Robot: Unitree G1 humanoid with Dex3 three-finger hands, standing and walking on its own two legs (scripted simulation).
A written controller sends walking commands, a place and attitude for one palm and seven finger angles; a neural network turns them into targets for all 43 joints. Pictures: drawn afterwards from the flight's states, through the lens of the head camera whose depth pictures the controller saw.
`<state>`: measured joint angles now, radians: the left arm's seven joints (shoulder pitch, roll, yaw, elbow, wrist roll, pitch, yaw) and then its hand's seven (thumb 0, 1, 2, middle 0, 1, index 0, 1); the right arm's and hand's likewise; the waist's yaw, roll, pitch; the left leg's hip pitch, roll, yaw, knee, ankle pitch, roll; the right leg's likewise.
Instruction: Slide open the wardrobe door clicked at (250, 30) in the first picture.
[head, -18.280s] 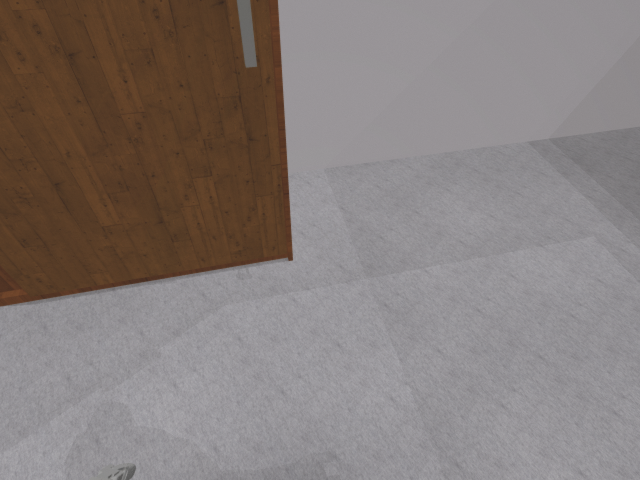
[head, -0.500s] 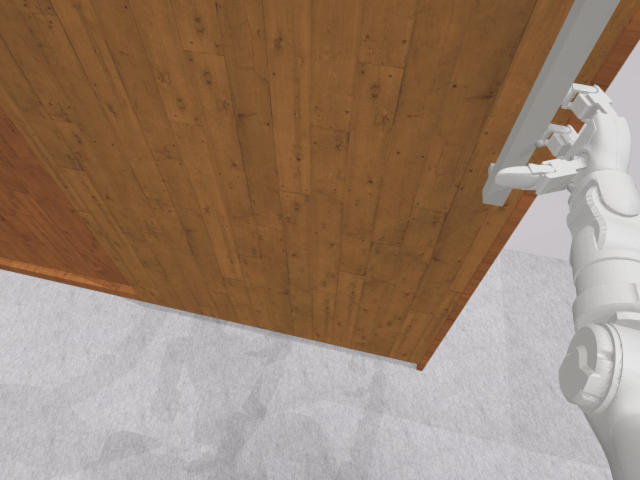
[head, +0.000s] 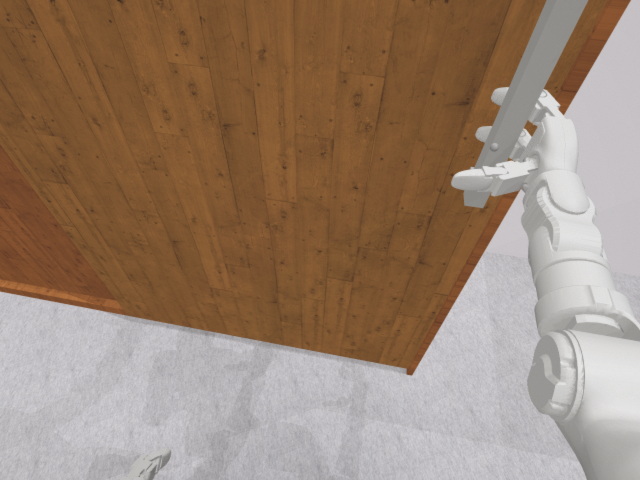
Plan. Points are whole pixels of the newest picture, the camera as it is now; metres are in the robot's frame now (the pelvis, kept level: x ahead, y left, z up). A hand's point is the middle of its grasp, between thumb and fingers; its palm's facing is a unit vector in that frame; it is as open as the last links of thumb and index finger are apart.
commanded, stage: slide the fingers in behind the handle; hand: right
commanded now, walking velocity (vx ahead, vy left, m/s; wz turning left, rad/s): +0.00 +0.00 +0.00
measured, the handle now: (509, 105) +0.53 -0.16 +0.21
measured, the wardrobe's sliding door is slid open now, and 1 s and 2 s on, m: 0.00 0.00 0.00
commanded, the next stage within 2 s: grip the handle and tug to test in 1.06 s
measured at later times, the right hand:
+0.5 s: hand (489, 148) +0.48 -0.14 +0.18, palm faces +0.07 +1.00 +0.01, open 14.0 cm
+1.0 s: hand (486, 146) +0.48 -0.14 +0.19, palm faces +0.07 +1.00 +0.01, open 14.0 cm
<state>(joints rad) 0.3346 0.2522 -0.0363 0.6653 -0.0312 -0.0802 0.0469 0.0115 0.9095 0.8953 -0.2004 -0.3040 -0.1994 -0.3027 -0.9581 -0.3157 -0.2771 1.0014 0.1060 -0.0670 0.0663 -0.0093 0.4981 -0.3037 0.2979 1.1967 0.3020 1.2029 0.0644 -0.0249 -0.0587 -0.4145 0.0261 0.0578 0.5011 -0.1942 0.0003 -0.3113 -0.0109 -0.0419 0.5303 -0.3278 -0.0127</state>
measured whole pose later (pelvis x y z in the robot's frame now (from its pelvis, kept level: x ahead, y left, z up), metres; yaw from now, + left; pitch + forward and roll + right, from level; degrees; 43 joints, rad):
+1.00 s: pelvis +0.00 +0.00 +0.00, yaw +0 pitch +7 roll +0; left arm 0.37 0.25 -0.03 0.69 -0.02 -0.09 0.04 0.01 0.91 0.90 -0.20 -0.30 -0.20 -0.30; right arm -0.98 -0.30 -0.26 1.03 0.11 -0.09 0.03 -0.01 0.50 -0.30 0.29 1.20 0.30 1.20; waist 0.07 -0.02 -0.06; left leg -0.42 0.03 0.06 0.50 -0.19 0.00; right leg -0.32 -0.01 -0.04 0.53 -0.33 -0.01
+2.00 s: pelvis +0.01 +0.00 +0.00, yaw +0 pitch +6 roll +1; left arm 0.34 0.25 -0.02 0.69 -0.03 -0.07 0.05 0.01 0.91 0.90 -0.20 -0.30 -0.20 -0.30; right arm -0.92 -0.28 -0.25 0.93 0.12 -0.03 0.01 0.01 -0.66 -0.79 0.37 1.39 0.39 1.40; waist 0.05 -0.03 -0.06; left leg -0.39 0.02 0.06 0.48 -0.20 0.00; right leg -0.28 -0.01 -0.04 0.51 -0.33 -0.01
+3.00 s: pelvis +0.03 +0.00 +0.00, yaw -2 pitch +6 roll +1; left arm 0.26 0.23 -0.01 0.69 -0.02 -0.03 0.05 0.01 0.91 0.90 -0.20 -0.30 -0.20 -0.30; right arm -0.87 -0.18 -0.16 0.74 0.12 0.14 -0.06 0.03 -0.66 -0.83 0.34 1.40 0.37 1.40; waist 0.00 -0.04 -0.07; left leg -0.32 0.03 0.10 0.45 -0.22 -0.01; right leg -0.24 0.00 0.00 0.48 -0.34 -0.01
